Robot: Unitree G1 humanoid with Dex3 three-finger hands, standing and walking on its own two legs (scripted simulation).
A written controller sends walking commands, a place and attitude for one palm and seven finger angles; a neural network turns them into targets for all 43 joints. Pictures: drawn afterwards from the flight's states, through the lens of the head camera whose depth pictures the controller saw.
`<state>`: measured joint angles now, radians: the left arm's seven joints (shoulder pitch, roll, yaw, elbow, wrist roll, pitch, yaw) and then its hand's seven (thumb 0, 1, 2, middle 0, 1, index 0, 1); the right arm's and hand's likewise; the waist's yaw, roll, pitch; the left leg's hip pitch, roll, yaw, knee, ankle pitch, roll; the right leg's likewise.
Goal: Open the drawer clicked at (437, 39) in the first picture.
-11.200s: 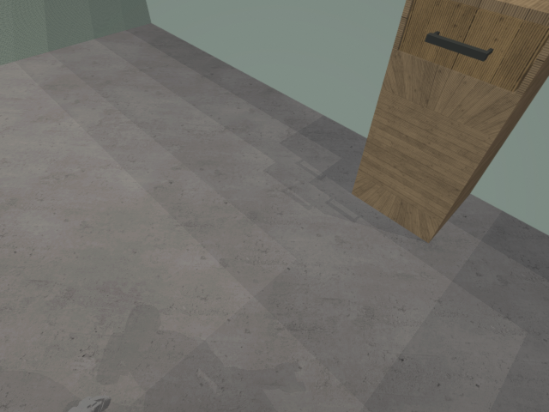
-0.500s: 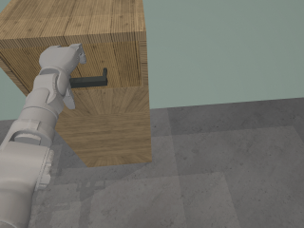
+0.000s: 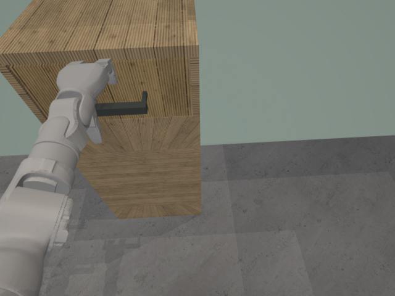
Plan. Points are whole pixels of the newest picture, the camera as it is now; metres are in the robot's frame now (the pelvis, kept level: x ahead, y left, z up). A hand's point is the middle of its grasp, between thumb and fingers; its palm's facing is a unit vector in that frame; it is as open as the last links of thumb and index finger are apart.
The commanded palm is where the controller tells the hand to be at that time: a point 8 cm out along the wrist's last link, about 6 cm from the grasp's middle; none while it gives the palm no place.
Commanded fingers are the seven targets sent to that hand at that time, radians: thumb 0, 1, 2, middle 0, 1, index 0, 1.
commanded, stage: lower the fingers behind the handle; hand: left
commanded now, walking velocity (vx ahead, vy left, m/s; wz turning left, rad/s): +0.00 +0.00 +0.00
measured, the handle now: (109, 103) +0.54 +0.20 +0.08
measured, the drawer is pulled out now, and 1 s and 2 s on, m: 0.00 0.00 0.00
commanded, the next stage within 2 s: close the thumb around the handle in 1.54 s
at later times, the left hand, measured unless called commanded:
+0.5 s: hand (101, 113) +0.49 +0.20 +0.09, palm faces -0.06 -0.03 -1.00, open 13.8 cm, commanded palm +0.48 +0.21 +0.15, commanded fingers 0.00 -0.50 0.30 -0.30 -1.20 -0.30 -1.20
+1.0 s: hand (106, 115) +0.49 +0.20 +0.08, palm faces -0.03 -0.02 -1.00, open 13.7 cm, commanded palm +0.48 +0.21 +0.12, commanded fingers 0.00 -0.50 0.30 -0.30 -1.20 -0.30 -1.20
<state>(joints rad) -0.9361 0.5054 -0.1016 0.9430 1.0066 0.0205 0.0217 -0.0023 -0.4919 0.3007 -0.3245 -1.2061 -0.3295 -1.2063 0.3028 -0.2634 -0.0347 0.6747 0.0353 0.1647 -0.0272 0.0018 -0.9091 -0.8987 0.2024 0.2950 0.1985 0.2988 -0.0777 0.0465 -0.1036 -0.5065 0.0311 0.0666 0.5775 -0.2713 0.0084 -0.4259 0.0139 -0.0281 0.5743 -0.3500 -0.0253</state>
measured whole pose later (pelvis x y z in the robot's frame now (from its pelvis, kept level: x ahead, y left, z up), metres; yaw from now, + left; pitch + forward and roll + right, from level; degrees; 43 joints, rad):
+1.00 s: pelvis -0.01 +0.01 -0.01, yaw +0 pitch +16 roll -1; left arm -0.99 0.47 -0.11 1.10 1.06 0.04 0.19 0.00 -0.49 0.30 -0.33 -1.21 -0.33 -1.25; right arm 0.35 -0.26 -0.04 0.70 0.02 0.14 -0.02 0.00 -0.91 -0.90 0.20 0.30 0.20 0.30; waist -0.12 0.04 -0.13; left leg -0.67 0.04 0.05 0.69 -0.30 0.02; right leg -0.58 0.02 -0.04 0.67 -0.37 -0.02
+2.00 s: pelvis +0.00 +0.01 -0.01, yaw +0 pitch +16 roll -1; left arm -0.87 0.47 -0.07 1.01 1.05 0.00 0.19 0.00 0.05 0.53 -0.34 -1.26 -0.36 -1.26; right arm 0.35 -0.26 -0.06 0.70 0.01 0.14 -0.02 0.00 -0.91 -0.90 0.20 0.30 0.20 0.30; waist -0.11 0.05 -0.13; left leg -0.66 0.04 0.06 0.70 -0.32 0.01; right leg -0.57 0.02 -0.03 0.67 -0.38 -0.02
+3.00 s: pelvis +0.00 +0.00 -0.01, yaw +0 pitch +14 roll +0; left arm -0.79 0.42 -0.11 0.92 1.05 0.02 0.19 0.00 0.72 0.82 -0.35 -1.35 -0.40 -1.35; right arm 0.28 -0.26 -0.06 0.69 0.01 0.16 -0.02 0.00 -0.91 -0.90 0.20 0.29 0.20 0.30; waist -0.07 0.05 -0.13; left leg -0.61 0.03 0.05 0.68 -0.32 0.01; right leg -0.51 0.02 -0.03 0.66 -0.39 -0.02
